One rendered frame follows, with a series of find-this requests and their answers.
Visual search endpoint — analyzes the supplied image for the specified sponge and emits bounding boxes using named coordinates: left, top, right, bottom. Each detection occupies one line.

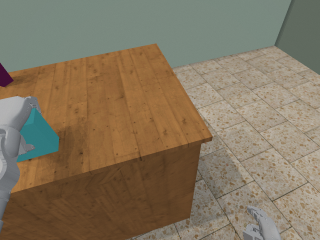
left=16, top=108, right=59, bottom=163

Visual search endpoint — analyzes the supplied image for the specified left robot hand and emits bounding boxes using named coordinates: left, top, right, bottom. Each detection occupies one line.
left=0, top=96, right=42, bottom=155

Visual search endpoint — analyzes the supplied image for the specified left robot forearm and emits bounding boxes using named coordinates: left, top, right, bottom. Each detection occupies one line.
left=0, top=125, right=21, bottom=233

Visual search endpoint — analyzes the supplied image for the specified table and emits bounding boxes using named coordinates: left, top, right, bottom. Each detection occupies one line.
left=0, top=43, right=213, bottom=240

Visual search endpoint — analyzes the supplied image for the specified right robot hand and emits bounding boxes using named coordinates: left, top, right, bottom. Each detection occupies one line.
left=243, top=205, right=282, bottom=240

